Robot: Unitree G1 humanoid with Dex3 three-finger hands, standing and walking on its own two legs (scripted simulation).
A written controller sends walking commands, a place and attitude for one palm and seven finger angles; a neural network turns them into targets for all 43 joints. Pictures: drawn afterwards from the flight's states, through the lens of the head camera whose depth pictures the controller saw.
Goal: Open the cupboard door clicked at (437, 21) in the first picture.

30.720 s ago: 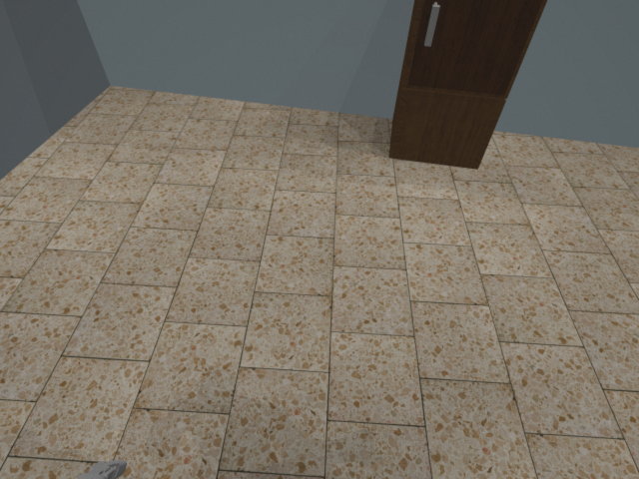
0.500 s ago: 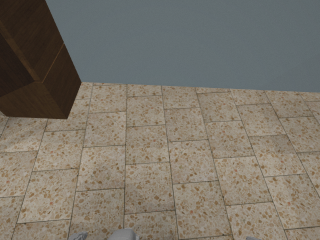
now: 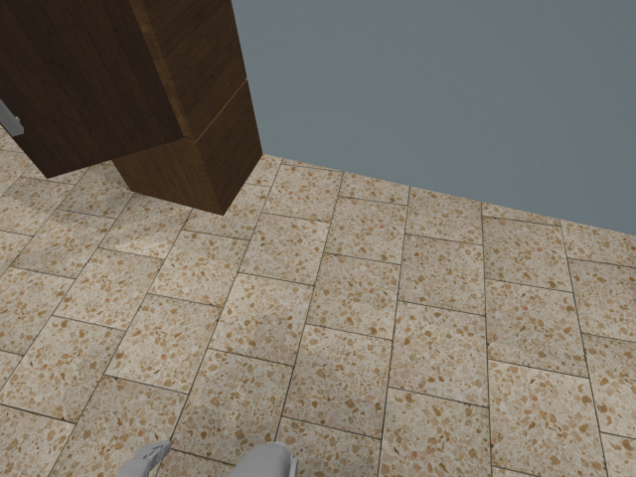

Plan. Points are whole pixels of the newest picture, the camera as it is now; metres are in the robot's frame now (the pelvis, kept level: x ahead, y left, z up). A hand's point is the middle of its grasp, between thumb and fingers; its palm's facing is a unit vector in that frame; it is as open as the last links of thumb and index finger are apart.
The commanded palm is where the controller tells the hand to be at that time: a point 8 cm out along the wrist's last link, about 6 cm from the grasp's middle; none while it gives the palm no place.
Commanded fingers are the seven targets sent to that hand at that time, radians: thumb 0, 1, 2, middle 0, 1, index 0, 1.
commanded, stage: turn to face it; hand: left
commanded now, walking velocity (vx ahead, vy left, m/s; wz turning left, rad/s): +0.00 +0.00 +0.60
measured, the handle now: out of the picture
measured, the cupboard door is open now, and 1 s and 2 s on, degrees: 44 44 44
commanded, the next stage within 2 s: take the last steps up to it in 0.62 s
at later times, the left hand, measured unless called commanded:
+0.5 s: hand out of the picture +0.02 +0.23 -0.16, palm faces +0.29 -0.92 -0.26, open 7.4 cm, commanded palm none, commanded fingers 0.00 0.90 0.90 -0.20 -0.30 -0.20 -0.30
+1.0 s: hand out of the picture -0.06 +0.16 -0.16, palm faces +0.50 -0.84 -0.20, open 7.3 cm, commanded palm none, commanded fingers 0.00 0.90 0.90 -0.20 -0.30 -0.20 -0.30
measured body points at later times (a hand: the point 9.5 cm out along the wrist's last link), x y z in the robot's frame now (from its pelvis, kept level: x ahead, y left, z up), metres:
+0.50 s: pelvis +0.01 +0.00 +0.01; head +0.06 +0.03 +0.45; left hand +0.01 +0.28 -0.14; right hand +0.17 -0.21 -0.13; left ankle -0.02 +0.12 -0.73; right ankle +0.03 -0.14 -0.68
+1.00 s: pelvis +0.03 -0.01 +0.01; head +0.06 +0.02 +0.46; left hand -0.08 +0.21 -0.15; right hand +0.22 -0.20 -0.13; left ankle -0.02 +0.10 -0.70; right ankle +0.04 -0.13 -0.73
